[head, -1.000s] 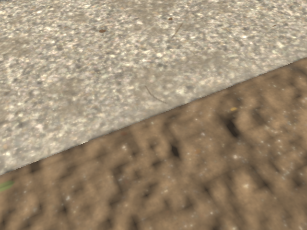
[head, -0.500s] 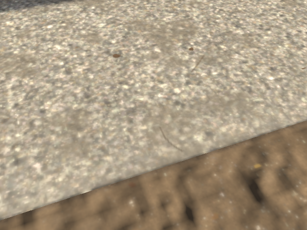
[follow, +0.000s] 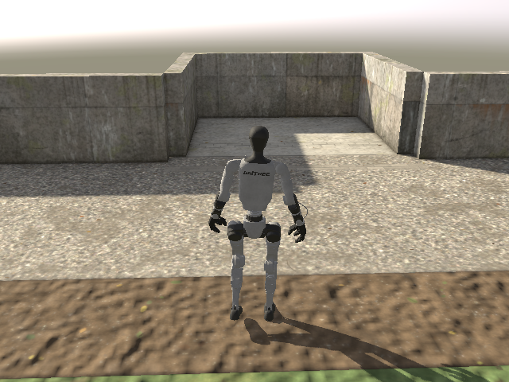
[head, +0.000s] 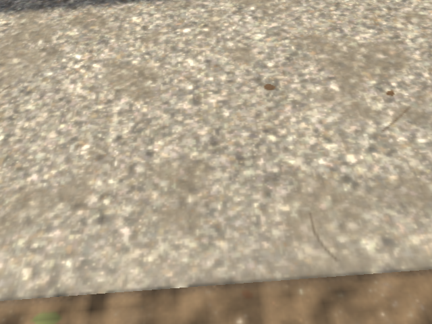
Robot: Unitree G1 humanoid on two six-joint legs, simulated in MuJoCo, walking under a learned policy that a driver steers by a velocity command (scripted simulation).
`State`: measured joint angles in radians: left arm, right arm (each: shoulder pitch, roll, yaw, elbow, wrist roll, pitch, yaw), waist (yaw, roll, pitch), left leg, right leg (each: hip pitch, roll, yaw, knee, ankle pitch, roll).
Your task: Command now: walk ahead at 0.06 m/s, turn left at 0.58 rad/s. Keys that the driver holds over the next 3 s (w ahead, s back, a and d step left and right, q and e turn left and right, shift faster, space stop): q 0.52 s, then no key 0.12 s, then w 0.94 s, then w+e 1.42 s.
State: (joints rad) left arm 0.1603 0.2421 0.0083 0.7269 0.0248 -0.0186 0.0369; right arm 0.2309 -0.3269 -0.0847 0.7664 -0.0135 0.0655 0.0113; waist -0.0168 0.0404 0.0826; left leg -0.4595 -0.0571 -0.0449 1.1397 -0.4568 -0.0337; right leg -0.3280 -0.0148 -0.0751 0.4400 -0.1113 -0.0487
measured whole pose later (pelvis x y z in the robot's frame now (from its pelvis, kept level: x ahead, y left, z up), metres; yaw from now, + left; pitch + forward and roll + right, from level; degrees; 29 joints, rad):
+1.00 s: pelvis +0.05 +0.03 +0.01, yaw +24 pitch +1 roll +0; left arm 0.39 0.24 0.04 0.86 0.01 -0.05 0.00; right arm 0.23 -0.29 -0.05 0.80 -0.04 0.01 0.05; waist 0.04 0.04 -0.01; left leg -0.48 0.01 -0.02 0.80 -0.23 -0.02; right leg -0.03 0.03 0.02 0.24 -0.23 -0.05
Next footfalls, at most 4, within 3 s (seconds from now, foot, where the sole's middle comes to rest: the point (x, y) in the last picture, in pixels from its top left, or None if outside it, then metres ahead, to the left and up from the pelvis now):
0.24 left None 0.02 0.12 -0.78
0.72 right None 0.07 -0.07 -0.78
1.16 left None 0.15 0.22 -0.78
1.68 right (172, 301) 0.52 0.20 -0.78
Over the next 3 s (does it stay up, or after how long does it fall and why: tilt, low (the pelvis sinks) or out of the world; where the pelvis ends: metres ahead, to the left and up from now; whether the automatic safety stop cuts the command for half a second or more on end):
stays up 1.01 0.27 0.01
